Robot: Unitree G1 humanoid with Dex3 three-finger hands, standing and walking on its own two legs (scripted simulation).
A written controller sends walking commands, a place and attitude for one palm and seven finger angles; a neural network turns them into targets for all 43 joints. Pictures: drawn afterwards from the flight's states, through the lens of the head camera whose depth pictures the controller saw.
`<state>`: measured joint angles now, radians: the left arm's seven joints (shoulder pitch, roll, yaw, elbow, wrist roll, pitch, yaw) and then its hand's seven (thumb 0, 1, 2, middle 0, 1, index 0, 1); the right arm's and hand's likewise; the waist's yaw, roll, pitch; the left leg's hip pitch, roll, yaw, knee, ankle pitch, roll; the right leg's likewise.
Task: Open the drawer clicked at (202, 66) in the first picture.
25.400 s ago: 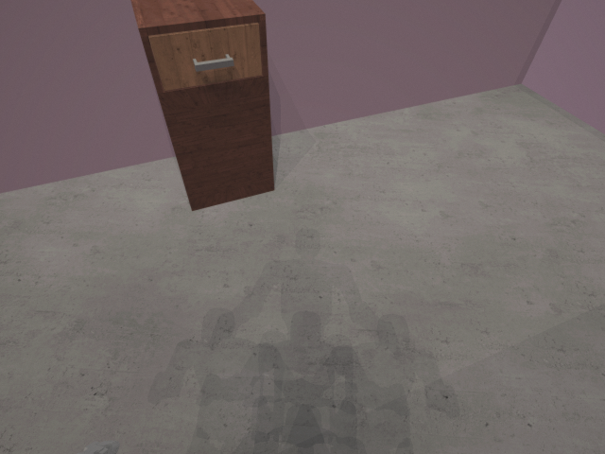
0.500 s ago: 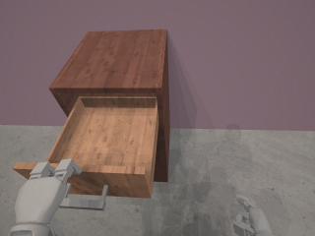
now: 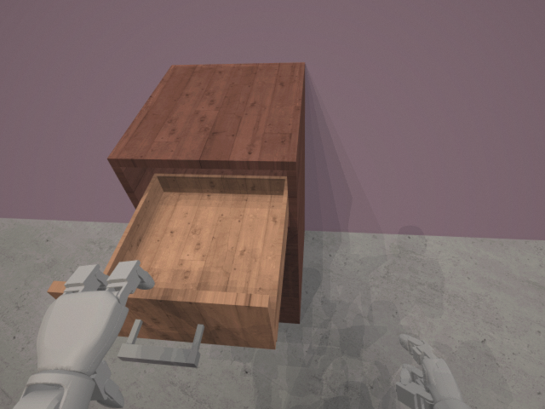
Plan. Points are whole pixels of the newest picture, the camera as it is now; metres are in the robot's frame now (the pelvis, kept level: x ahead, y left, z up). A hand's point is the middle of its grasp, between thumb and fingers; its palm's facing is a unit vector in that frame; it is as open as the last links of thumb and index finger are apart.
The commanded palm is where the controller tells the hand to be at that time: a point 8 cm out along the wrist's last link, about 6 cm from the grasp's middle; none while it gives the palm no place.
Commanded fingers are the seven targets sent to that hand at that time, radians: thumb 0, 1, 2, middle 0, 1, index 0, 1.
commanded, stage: lift the hand off the handle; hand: left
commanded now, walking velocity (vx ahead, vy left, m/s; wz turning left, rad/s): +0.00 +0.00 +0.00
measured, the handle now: (163, 342) +0.22 +0.24 -0.08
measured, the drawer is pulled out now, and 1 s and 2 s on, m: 0.30 0.30 0.30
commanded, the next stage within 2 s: draw the hand back to the body in 0.04 s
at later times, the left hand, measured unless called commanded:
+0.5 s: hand (102, 335) +0.17 +0.24 +0.09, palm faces +0.03 -0.11 -0.99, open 13.8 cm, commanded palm +0.15 +0.25 +0.14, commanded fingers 0.00 -0.50 0.30 -0.30 -1.20 -0.30 -1.20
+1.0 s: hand (109, 304) +0.19 +0.22 +0.14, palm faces +0.38 -0.84 -0.38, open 13.1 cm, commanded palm +0.14 +0.26 +0.17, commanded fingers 0.00 -0.01 0.51 -0.26 -0.88 -0.26 -0.88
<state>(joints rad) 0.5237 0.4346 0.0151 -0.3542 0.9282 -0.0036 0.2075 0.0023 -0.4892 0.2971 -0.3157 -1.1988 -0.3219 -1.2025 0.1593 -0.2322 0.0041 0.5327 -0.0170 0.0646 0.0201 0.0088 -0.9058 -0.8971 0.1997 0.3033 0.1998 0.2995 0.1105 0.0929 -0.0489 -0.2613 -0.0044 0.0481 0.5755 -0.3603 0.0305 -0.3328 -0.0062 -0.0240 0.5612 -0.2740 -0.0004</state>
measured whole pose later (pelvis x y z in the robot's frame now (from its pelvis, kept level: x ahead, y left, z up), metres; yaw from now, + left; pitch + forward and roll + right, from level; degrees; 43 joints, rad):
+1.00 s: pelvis +0.01 -0.01 +0.01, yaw +2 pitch -4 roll -1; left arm 0.53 0.29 0.19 -0.43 -0.01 -0.08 0.12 0.00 -0.31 0.38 -0.30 -1.08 -0.30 -1.08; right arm 0.22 -0.20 0.04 0.60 0.00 -0.12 -0.09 0.01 -0.90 -0.90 0.20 0.30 0.20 0.30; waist 0.06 0.06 0.03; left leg -0.05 0.00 0.00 0.42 -0.30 0.01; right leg -0.10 0.00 -0.07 0.40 -0.23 -0.01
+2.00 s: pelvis -0.01 -0.02 +0.01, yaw +2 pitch +0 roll -1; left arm 0.57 0.33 0.35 -0.48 -0.04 -0.18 0.11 0.02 0.89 0.89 -0.21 -0.30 -0.21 -0.31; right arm 0.18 -0.22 0.01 0.59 0.00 -0.08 -0.05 0.01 -0.90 -0.90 0.20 0.30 0.20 0.30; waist 0.03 0.07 0.03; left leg -0.15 0.02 0.01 0.42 -0.27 0.01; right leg -0.18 0.02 -0.07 0.35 -0.16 -0.02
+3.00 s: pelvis -0.11 -0.02 +0.00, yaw +0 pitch +4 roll -2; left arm 0.62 0.39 0.36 -0.65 -0.05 -0.22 0.13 0.02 0.89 0.90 -0.21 -0.30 -0.21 -0.30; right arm 0.11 -0.17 0.01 0.61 -0.02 -0.12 -0.04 0.01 -0.90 -0.90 0.20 0.30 0.20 0.30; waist 0.00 0.03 0.08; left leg -0.46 0.06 0.01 0.52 -0.14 0.00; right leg -0.22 0.07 -0.02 0.45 -0.30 -0.03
